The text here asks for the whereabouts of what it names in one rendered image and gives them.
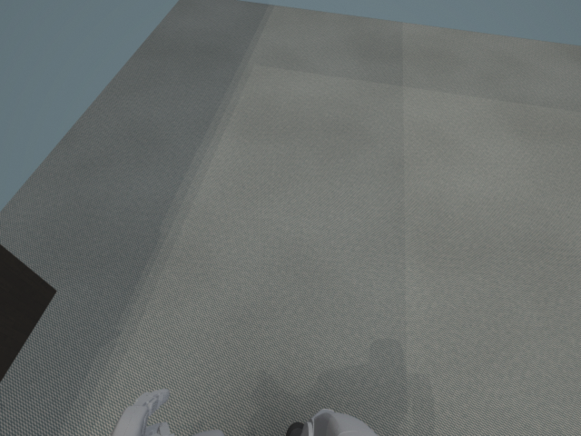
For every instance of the right robot thigh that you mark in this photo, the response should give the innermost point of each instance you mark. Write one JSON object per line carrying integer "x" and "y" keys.
{"x": 336, "y": 424}

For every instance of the robot left hand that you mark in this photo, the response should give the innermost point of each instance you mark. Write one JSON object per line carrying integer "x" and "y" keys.
{"x": 133, "y": 420}

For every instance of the cupboard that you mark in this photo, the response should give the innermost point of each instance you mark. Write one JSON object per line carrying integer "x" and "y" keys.
{"x": 24, "y": 296}

